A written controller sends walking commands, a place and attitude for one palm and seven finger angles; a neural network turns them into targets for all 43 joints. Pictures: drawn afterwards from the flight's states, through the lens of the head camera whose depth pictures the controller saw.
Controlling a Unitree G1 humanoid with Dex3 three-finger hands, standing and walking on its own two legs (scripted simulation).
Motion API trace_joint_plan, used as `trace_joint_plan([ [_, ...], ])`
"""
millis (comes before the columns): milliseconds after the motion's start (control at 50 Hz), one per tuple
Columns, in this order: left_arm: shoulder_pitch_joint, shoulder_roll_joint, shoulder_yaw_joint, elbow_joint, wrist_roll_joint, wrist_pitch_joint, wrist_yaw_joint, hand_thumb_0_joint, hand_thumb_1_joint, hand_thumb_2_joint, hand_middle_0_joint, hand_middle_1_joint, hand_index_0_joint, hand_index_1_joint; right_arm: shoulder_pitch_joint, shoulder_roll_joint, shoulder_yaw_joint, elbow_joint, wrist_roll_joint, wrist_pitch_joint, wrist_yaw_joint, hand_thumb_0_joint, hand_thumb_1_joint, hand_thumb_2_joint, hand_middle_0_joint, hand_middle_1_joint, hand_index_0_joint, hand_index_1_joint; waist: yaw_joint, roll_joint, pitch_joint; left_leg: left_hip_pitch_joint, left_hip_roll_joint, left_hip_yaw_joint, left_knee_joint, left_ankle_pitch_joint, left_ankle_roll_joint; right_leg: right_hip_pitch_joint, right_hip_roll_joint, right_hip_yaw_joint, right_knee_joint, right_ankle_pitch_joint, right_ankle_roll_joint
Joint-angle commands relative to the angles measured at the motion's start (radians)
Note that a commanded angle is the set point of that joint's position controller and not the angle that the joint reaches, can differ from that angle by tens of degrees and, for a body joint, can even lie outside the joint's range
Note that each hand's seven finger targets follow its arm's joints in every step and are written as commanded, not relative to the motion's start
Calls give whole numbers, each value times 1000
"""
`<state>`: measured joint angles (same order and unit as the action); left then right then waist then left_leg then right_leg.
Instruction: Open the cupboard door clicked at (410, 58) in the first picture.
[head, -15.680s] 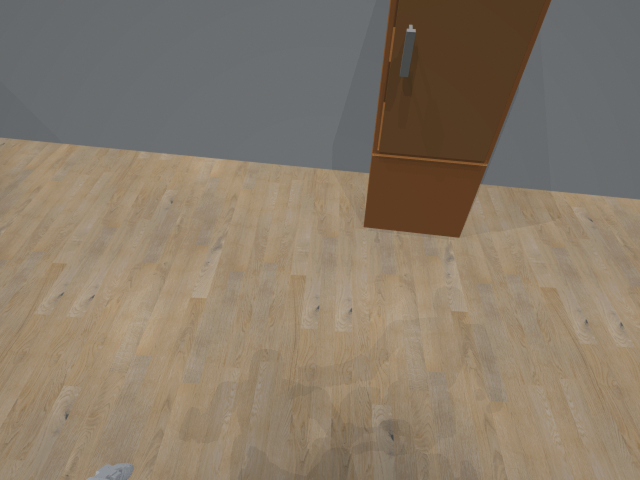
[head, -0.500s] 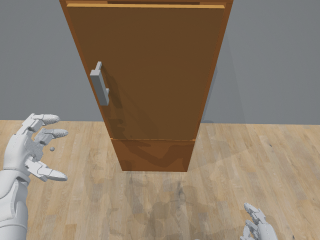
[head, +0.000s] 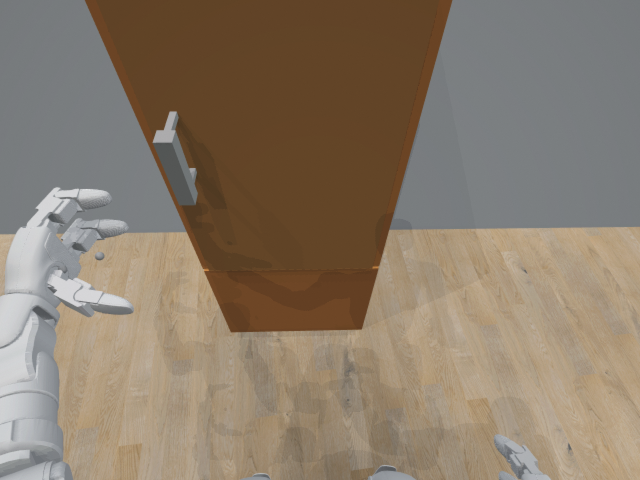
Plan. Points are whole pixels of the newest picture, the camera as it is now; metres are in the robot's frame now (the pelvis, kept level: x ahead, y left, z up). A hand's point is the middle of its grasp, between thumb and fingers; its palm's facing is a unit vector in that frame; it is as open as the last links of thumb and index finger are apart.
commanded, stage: move the hooked fingers beside the handle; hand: left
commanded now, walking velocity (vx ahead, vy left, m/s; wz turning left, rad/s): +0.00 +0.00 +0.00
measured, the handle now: (180, 159) +0.54 +0.23 +0.06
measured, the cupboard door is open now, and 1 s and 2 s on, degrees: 0 0 0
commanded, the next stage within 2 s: slide the fingers in behind the handle in 1.86 s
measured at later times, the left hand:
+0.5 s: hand (119, 218) +0.41 +0.28 +0.08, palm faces +0.07 -1.00 -0.01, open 14.0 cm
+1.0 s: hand (127, 184) +0.47 +0.28 +0.08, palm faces +0.05 -1.00 -0.02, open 14.0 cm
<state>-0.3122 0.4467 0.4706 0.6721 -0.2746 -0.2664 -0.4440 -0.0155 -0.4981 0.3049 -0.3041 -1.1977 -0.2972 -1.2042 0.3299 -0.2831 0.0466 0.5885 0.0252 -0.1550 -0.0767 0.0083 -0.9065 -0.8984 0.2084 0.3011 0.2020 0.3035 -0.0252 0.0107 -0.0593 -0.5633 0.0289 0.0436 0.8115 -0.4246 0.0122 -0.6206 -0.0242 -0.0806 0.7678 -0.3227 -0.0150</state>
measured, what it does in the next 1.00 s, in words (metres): stands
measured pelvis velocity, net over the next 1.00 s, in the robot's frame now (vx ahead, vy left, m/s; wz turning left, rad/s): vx -0.01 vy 0.00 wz -0.02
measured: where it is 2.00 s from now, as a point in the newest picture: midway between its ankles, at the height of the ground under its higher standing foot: outside the picture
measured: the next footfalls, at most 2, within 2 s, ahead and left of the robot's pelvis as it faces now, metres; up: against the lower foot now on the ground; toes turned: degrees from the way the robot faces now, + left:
none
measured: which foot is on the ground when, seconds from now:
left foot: down 0.00-1.00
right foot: down 0.00-1.00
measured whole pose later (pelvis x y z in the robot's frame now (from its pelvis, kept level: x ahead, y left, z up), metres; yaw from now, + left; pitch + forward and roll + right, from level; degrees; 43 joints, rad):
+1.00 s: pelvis -0.01 +0.00 -0.02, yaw -1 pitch +19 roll -2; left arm -0.84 0.71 0.54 1.20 -0.13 -0.35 -0.48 -0.02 -0.50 0.30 -0.30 -1.20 -0.30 -1.20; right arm 0.40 -0.30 0.05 0.61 0.01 0.01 -0.06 0.00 -0.91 -0.90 0.21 0.30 0.20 0.30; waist -0.14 0.00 -0.07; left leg -0.82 0.05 0.03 0.94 -0.45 0.02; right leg -0.85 -0.01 -0.09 0.85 -0.32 -0.02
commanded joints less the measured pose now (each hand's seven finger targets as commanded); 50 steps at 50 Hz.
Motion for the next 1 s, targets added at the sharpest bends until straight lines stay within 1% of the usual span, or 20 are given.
trace_joint_plan([
  [0,-304,274,53,-208,-38,-92,-21,0,-500,300,-300,-1200,-300,-1200,20,-154,-66,-121,3,-30,-13,0,-900,-900,200,300,200,300,0,50,-334,68,-24,-47,-104,358,0,269,39,60,-51,304,-12],
  [100,-425,314,53,-70,-25,-81,-39,0,-500,300,-300,-1200,-300,-1200,35,-168,-65,-93,9,-9,-21,0,-900,-900,200,300,200,300,-29,30,-256,1,-25,-45,-102,245,6,210,33,68,-64,209,-9],
  [120,-461,343,66,-64,-15,-84,-37,0,-500,300,-300,-1200,-300,-1200,41,-169,-65,-89,7,-6,-22,0,-900,-900,200,300,200,300,-25,45,-278,-1,-26,-48,-102,244,6,215,31,72,-62,205,-9],
  [180,-503,345,49,-64,6,-104,-33,0,-500,300,-300,-1200,-300,-1200,54,-164,-67,-84,4,-1,-20,0,-900,-900,200,300,200,300,-24,108,-331,42,-25,-52,-91,290,3,199,34,65,-48,229,-13],
  [240,-538,355,53,-41,7,-124,-28,0,-500,300,-300,-1200,-300,-1200,66,-164,-67,-83,1,9,-16,0,-900,-900,200,300,200,300,-27,81,-372,43,-23,-56,-77,312,2,207,40,64,-33,251,-11],
  [360,-546,405,89,114,28,-108,-23,0,-500,300,-300,-1200,-300,-1200,85,-174,-64,-82,1,36,-8,0,-900,-900,200,300,200,300,-21,62,-342,-29,-22,-50,-71,294,4,198,36,65,-23,252,-10],
  [380,-583,391,63,123,36,-105,-22,0,-500,300,-300,-1200,-300,-1200,87,-174,-63,-82,2,41,-6,0,-900,-900,200,300,200,300,-38,61,-330,-33,-20,-49,-70,280,6,175,37,63,-25,238,-7],
  [420,-631,425,77,129,47,-113,-22,0,-500,300,-300,-1200,-300,-1200,100,-177,-66,-80,-1,51,-4,0,-900,-900,200,300,200,300,-41,56,-354,-38,-19,-49,-58,290,9,181,39,69,-17,252,-6],
  [500,-705,415,59,113,51,-149,-16,0,-500,300,-300,-1200,-300,-1200,116,-175,-68,-81,-5,65,0,0,-900,-900,200,300,200,300,-56,93,-391,-8,-16,-53,-41,319,8,150,48,65,-1,259,-11],
  [520,-728,443,81,121,51,-157,-14,0,-500,300,-300,-1200,-300,-1200,123,-178,-70,-72,-6,70,0,0,-900,-900,200,300,200,300,-58,71,-403,-14,-14,-55,-39,312,7,158,48,67,-3,255,-7],
  [540,-713,454,93,145,55,-161,-13,0,-500,300,-300,-1200,-300,-1200,125,-179,-70,-71,-6,74,0,0,-900,-900,200,300,200,300,-51,93,-410,-17,-15,-56,-39,306,6,156,48,68,0,247,-9],
  [600,-747,461,87,175,58,-162,-18,0,-500,300,-300,-1200,-300,-1200,138,-181,-68,-66,-8,86,-1,0,-900,-900,200,300,200,300,-62,85,-417,-23,-15,-57,-32,311,10,154,50,68,4,254,-9],
  [640,-747,464,80,217,71,-150,-22,0,-500,300,-300,-1200,-300,-1200,142,-181,-65,-60,-8,96,1,0,-900,-900,200,300,200,300,-65,100,-399,-39,-15,-54,-35,297,10,139,47,68,0,244,-7],
  [700,-773,522,109,262,83,-142,-21,0,-500,300,-300,-1200,-300,-1200,155,-189,-63,-60,-9,111,-1,0,-900,-900,200,300,200,300,-72,57,-381,-81,-14,-58,-29,275,17,146,50,72,-1,235,-7],
  [720,-791,522,99,259,91,-141,-23,0,-500,300,-300,-1200,-300,-1200,157,-189,-63,-60,-8,116,-1,0,-900,-900,200,300,200,300,-77,87,-392,-78,-14,-54,-28,276,16,137,48,75,-1,237,-5],
  [840,-891,585,113,289,105,-162,-26,0,-500,300,-300,-1200,-300,-1200,182,-197,-61,-47,-14,133,-3,0,-900,-900,200,300,200,300,-103,120,-416,-80,-9,-60,-5,267,16,99,53,78,7,215,-5],
  [900,-930,568,86,319,113,-156,-35,0,-500,300,-300,-1200,-300,-1200,198,-199,-58,-43,-18,141,-2,0,-900,-900,200,300,200,300,-115,138,-428,-71,-9,-68,4,286,17,77,56,73,16,220,-8],
  [920,-915,590,102,333,117,-150,-36,0,-500,300,-300,-1200,-300,-1200,209,-204,-61,-39,-19,147,-2,0,-900,-900,200,300,200,300,-112,127,-449,-60,-5,-71,4,298,15,74,56,68,16,222,-6],
  [940,-919,586,92,335,123,-145,-38,0,-500,300,-300,-1200,-300,-1200,209,-204,-59,-40,-19,151,-2,0,-900,-900,200,300,200,300,-113,163,-448,-49,-5,-71,5,310,11,58,55,66,18,223,-6],
  [980,-935,586,83,356,129,-130,-34,0,-500,300,-300,-1200,-300,-1200,217,-206,-57,-37,-20,157,0,0,-900,-900,200,300,200,300,-124,150,-437,-65,-3,-71,9,294,14,41,54,66,14,209,-3],
])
